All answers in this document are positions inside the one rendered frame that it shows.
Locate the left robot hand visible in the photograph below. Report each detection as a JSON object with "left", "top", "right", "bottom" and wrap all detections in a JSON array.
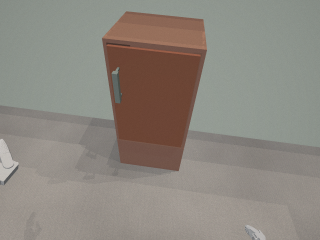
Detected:
[{"left": 0, "top": 139, "right": 19, "bottom": 186}]

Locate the cupboard door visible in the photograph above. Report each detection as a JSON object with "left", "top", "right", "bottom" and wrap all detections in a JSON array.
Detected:
[{"left": 106, "top": 44, "right": 201, "bottom": 148}]

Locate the handle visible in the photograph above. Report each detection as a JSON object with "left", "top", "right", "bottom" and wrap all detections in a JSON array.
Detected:
[{"left": 111, "top": 67, "right": 123, "bottom": 104}]

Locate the right robot hand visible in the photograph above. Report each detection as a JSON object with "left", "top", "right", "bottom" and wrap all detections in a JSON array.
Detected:
[{"left": 245, "top": 225, "right": 266, "bottom": 240}]

